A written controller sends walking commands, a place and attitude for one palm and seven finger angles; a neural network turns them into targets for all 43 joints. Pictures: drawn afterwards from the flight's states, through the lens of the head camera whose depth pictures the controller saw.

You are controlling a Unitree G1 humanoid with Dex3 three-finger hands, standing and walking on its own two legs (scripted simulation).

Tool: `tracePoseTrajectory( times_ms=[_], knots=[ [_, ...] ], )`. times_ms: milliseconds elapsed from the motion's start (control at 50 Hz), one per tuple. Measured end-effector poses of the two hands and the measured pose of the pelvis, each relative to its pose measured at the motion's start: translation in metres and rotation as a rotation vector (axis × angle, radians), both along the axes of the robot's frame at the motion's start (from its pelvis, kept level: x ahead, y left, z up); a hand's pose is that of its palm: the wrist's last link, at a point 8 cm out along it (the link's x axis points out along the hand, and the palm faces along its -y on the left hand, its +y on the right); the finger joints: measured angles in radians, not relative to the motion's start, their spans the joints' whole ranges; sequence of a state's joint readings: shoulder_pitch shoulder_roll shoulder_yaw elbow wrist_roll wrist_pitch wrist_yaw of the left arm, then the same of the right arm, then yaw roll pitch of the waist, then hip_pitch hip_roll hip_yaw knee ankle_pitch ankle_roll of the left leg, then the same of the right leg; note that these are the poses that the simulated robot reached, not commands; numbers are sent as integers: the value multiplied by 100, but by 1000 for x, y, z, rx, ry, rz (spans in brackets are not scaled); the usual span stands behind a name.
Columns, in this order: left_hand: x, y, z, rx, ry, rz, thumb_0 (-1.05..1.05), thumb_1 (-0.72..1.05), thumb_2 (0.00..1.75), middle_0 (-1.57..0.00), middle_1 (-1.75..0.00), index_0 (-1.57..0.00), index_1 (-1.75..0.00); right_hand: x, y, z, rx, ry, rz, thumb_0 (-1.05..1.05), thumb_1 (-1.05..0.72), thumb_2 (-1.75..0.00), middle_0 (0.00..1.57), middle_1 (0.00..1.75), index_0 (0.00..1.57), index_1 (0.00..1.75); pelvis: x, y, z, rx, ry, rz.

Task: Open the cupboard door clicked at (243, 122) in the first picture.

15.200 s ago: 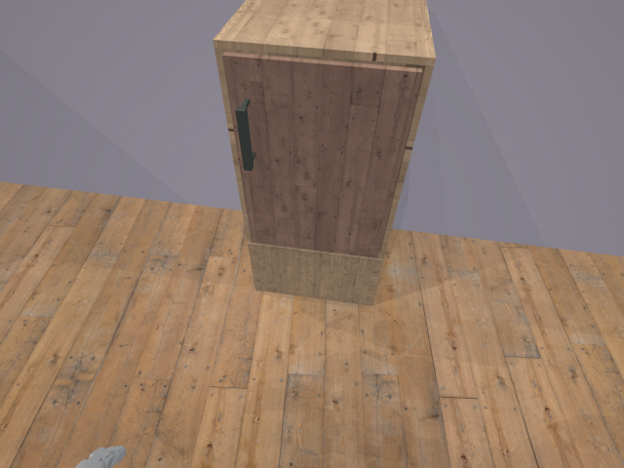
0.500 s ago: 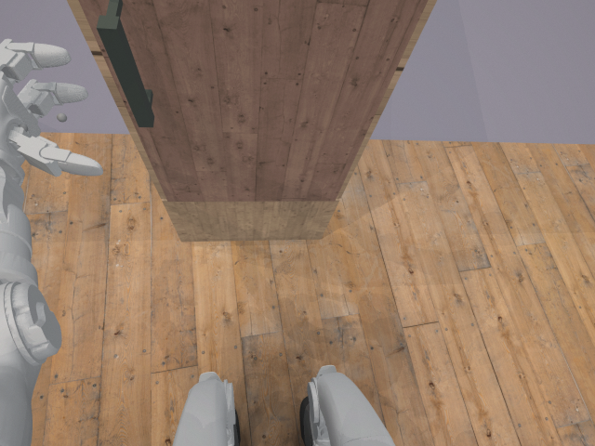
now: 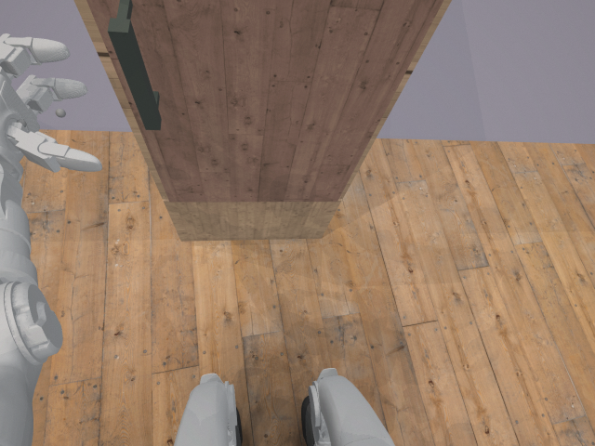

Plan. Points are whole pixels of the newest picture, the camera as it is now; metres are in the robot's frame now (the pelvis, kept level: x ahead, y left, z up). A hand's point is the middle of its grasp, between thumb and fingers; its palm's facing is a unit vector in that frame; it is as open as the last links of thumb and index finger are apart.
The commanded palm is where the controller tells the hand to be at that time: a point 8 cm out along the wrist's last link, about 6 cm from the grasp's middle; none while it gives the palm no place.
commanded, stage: move the hooked fingers beside the handle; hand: left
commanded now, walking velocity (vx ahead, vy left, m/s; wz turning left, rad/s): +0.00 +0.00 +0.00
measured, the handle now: (140, 70) +0.58 +0.17 +0.07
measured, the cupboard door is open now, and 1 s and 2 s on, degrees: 0 0 0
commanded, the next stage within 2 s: slide the fingers in behind the handle in 0.64 s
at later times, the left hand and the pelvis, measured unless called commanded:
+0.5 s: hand (80, 100) +0.53 +0.23 +0.07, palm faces +0.00 -1.00 -0.03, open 14.0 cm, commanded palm +0.51 +0.26 +0.06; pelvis +0.00 +0.00 -0.01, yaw +0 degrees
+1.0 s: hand (93, 112) +0.52 +0.22 +0.06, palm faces -0.02 -1.00 -0.02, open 14.0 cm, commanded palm +0.51 +0.24 +0.06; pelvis +0.00 -0.01 -0.01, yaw +1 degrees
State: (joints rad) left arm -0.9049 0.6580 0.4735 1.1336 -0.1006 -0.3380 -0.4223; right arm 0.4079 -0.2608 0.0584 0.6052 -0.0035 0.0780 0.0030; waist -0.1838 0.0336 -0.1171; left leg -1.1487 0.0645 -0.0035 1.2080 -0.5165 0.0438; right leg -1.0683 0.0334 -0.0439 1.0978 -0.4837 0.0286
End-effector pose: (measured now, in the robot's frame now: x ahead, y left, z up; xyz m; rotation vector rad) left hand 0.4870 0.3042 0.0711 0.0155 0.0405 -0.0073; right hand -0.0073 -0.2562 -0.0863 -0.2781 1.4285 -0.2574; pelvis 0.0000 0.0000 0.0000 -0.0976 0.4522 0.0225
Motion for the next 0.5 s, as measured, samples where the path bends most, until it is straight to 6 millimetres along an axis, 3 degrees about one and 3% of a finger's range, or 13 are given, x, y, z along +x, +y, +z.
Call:
tracePoseTrajectory(
  times_ms=[220, 340, 500],
  knots=[
    [9, -20, -8, -10, -16, -27, -1, -50, 30, -30, -120, -30, -120, 21, -9, 1, -47, -54, 50, 1, -90, -90, 20, 30, 21, 30, -4, 2, -5, -6, 4, 16],
    [14, -22, -17, 6, -5, -2, -1, -50, 30, -30, -120, -30, -120, 15, -10, -4, -41, -40, 37, 0, -90, -90, 20, 30, 21, 30, -5, 1, -9, -2, 12, 6],
    [18, -20, 2, 18, -36, 11, -1, -50, 30, -30, -120, -30, -120, 0, -6, -9, -1, 15, -1, 1, -90, -90, 20, 30, 21, 30, -2, -5, -6, 3, 12, 1]
  ],
)
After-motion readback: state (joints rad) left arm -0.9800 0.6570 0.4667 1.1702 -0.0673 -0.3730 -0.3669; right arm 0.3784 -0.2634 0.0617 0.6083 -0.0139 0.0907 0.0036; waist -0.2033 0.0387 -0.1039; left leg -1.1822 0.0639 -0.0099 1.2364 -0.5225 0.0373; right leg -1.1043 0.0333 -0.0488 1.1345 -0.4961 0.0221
